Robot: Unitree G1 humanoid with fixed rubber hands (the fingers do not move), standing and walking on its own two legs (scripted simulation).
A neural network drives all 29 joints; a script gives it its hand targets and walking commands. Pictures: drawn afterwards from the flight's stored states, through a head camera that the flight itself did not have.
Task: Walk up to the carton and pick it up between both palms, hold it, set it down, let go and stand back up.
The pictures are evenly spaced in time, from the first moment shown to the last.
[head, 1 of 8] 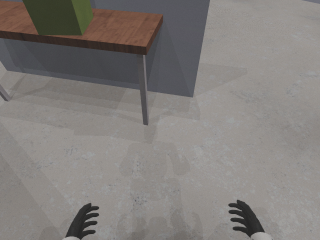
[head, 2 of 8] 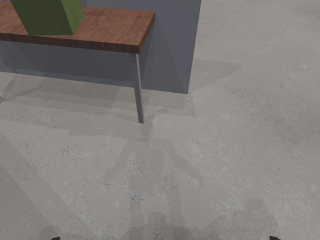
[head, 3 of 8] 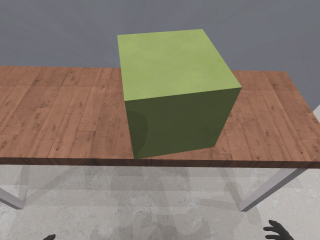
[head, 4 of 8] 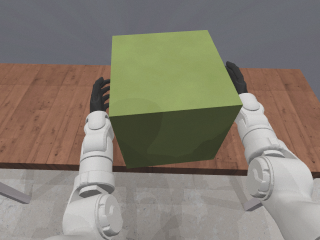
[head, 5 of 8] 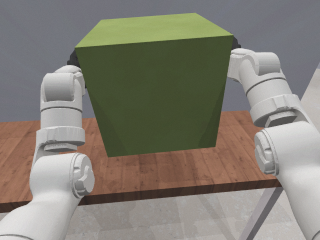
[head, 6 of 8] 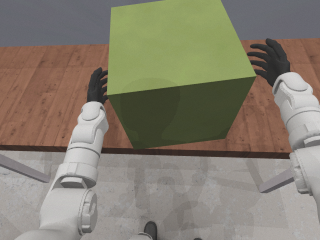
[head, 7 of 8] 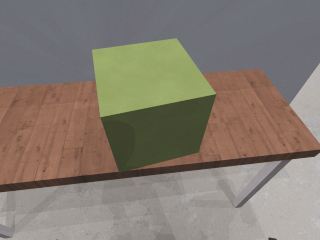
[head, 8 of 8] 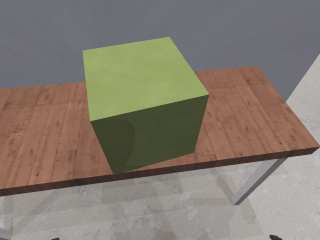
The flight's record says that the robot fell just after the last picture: no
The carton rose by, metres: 0.26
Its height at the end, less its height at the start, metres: +0.00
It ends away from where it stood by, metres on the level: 0.01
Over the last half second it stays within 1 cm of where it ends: yes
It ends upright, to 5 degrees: yes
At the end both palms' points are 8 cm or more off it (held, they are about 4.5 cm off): yes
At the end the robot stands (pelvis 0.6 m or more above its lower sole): yes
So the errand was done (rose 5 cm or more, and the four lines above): yes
